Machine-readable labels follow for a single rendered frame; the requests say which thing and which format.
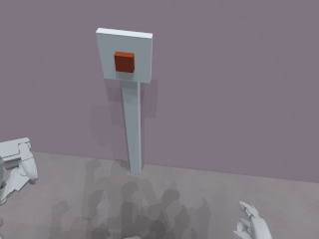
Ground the right robot hand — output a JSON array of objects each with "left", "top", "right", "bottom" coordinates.
[{"left": 233, "top": 201, "right": 272, "bottom": 239}]

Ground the button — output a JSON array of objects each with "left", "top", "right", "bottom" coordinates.
[{"left": 114, "top": 51, "right": 135, "bottom": 73}]

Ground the left robot hand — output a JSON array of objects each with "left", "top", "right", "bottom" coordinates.
[{"left": 0, "top": 137, "right": 38, "bottom": 206}]

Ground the panel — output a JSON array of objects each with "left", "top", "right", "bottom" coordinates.
[{"left": 96, "top": 28, "right": 153, "bottom": 175}]

